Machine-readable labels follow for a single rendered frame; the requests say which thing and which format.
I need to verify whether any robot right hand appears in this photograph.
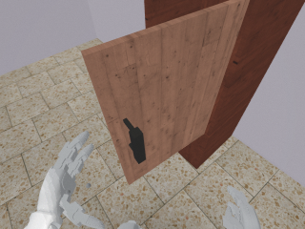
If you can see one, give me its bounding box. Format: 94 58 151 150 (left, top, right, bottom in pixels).
222 185 261 229

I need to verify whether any handle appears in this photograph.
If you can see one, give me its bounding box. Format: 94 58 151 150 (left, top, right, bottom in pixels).
123 118 146 164

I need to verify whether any cupboard door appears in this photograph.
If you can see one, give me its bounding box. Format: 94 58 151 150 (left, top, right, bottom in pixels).
81 0 250 185

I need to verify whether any robot left hand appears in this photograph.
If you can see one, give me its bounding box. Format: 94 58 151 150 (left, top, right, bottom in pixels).
36 131 105 229

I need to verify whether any left robot forearm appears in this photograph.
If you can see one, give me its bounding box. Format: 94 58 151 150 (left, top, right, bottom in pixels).
24 211 63 229

